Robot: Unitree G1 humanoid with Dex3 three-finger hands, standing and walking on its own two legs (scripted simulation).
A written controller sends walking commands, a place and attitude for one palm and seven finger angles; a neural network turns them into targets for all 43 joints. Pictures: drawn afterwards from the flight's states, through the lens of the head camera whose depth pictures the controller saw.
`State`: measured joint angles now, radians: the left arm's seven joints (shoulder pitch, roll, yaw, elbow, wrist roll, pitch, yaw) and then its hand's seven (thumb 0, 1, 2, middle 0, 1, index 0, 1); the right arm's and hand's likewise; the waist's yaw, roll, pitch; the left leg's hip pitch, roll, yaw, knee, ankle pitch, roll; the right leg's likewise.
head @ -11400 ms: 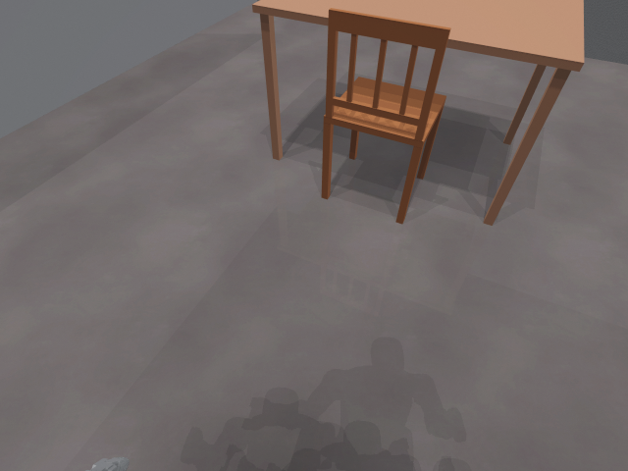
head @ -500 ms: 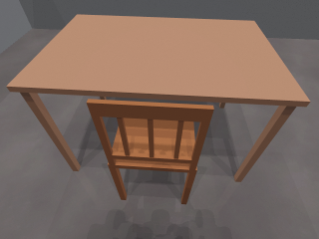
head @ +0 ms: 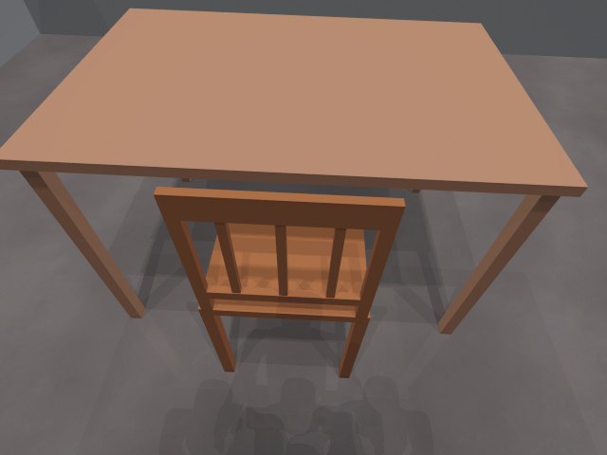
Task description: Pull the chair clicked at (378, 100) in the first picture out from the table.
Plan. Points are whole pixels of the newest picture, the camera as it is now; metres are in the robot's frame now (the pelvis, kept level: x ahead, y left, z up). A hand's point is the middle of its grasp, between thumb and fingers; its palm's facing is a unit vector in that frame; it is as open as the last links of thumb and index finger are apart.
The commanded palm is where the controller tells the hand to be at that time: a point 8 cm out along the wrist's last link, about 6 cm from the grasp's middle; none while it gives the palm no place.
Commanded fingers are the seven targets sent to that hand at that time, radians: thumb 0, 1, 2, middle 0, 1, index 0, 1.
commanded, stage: look again from close up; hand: left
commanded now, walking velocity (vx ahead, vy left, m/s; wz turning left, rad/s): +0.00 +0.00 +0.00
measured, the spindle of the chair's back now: (282, 261) +0.48 +0.07 -0.12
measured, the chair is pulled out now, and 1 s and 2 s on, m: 0.00 0.00 0.00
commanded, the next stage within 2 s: raise the hand toward the chair's back in 0.66 s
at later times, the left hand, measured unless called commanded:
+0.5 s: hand out of the picture +0.01 +0.16 -0.18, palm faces +0.00 -0.98 -0.20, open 7.4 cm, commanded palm none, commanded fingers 0.00 0.90 0.90 -0.20 -0.30 -0.20 -0.30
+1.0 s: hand (189, 385) +0.20 +0.16 -0.01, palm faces +0.15 -0.99 -0.02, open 7.9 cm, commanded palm +0.12 +0.21 -0.07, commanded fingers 0.00 0.60 0.77 -0.17 -0.25 -0.17 -0.25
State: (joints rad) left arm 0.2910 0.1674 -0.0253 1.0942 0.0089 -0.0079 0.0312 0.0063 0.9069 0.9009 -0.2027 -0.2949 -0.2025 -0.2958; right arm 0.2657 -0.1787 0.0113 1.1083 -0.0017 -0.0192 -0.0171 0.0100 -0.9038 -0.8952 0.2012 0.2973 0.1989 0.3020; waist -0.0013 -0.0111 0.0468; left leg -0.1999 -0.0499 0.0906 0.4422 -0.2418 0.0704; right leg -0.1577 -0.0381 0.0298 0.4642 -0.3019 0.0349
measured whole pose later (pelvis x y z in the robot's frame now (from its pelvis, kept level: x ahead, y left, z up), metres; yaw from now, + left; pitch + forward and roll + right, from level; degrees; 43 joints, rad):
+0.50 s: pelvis +0.01 -0.01 +0.00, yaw +0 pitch +0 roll +1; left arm 0.28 0.17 -0.02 1.11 0.01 -0.02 0.04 0.00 0.91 0.90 -0.20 -0.29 -0.20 -0.30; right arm 0.23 -0.17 0.01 1.13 0.00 -0.03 -0.03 0.01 -0.91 -0.90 0.20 0.30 0.20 0.30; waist 0.00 -0.02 0.03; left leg -0.17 -0.03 0.09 0.42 -0.25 0.05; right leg -0.13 -0.02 0.03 0.44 -0.31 0.02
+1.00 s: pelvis -0.02 -0.03 -0.03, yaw +3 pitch +8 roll +0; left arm 0.29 0.18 0.13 0.23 -0.22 -0.38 -0.12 0.01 0.82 0.86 -0.19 -0.28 -0.19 -0.28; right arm 0.24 -0.24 -0.04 0.73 0.00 -0.26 -0.02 0.02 -0.90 -0.89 0.20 0.30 0.20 0.30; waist -0.04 0.00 -0.12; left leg -0.59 -0.02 0.04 0.79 -0.35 0.03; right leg -0.53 -0.02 -0.03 0.82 -0.44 -0.01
